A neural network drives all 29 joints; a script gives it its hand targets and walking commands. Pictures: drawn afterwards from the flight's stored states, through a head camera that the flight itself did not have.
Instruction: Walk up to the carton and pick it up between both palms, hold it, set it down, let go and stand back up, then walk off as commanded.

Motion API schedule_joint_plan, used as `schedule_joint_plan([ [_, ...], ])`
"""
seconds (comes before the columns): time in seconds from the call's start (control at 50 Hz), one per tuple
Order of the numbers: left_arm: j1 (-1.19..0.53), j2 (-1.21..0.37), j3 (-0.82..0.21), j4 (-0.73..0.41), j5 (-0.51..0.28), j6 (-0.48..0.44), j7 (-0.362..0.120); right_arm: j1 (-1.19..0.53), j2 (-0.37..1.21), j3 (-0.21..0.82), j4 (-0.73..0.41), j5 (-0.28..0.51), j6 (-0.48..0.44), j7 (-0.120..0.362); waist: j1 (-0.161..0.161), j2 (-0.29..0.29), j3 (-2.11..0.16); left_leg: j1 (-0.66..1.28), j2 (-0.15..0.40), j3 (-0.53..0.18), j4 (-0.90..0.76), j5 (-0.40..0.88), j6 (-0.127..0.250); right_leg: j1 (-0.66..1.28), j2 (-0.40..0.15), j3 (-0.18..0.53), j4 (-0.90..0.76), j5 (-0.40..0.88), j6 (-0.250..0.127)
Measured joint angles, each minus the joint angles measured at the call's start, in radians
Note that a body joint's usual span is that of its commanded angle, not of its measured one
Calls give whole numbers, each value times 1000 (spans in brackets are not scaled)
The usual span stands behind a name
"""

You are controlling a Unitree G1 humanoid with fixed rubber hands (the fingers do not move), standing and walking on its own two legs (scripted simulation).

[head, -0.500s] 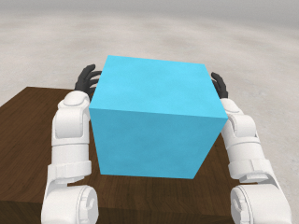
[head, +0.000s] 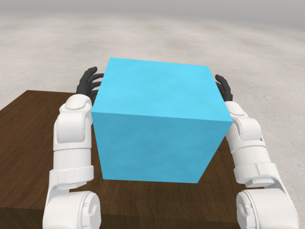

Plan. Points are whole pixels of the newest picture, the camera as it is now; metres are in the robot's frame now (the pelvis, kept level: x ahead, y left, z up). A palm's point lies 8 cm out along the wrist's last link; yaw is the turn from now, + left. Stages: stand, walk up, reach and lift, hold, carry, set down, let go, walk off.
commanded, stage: set down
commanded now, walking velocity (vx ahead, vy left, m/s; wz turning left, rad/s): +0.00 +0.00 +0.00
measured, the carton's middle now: (155, 122) +0.34 -0.02 +0.19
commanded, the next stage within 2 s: none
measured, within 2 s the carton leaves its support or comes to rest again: neither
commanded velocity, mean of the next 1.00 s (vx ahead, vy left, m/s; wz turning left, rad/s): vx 0.00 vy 0.00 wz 0.00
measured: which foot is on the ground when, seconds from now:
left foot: down 0.00-1.00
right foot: down 0.00-1.00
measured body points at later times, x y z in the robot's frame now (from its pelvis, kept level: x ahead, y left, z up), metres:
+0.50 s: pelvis +0.00 -0.02 +0.00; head -0.05 +0.00 +0.45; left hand +0.36 +0.17 +0.22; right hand +0.39 -0.17 +0.18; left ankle +0.01 +0.13 -0.75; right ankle +0.01 -0.12 -0.75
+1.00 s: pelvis +0.01 -0.02 +0.00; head -0.02 -0.01 +0.45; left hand +0.36 +0.16 +0.19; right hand +0.40 -0.19 +0.17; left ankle +0.01 +0.13 -0.75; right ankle +0.01 -0.12 -0.75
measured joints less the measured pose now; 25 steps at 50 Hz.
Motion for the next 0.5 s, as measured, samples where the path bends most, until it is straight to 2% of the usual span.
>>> schedule_joint_plan([
  [0.08,12,1,11,-23,-7,-20,1,-11,8,2,9,12,-30,-3,-2,-1,19,19,-4,-8,-9,5,-1,18,-4,-9,2,-5,-1],
  [0.16,12,-2,19,-43,-1,-65,-1,-13,31,-22,8,-18,-89,10,7,-3,24,30,-4,-21,-3,2,-4,34,-4,-22,8,-13,-4],
  [0.3,-14,-18,68,17,72,-157,-69,-26,95,-121,99,-158,-224,92,32,-11,50,87,-7,-35,-24,6,-11,84,-8,-41,14,-30,-11],
  [0.36,-2,-23,67,31,87,-183,-83,2,109,-134,125,-198,-281,111,42,-14,77,107,-6,-39,-33,9,-13,104,-8,-49,9,-32,-13],
  [0.5,95,-36,3,-22,55,-244,-48,125,125,-118,91,-203,-403,112,42,-27,148,94,1,-54,-23,8,-21,106,-3,-71,3,-29,-21],
])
